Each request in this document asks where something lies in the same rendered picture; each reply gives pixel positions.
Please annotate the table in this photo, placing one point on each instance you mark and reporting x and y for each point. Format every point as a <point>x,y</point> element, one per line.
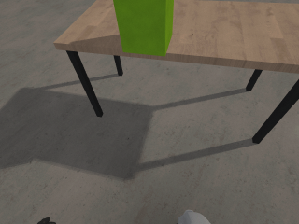
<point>251,35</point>

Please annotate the robot right thigh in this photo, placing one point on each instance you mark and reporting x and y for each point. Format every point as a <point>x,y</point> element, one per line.
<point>192,218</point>

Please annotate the carton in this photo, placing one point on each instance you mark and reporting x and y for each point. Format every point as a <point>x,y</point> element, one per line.
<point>145,26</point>

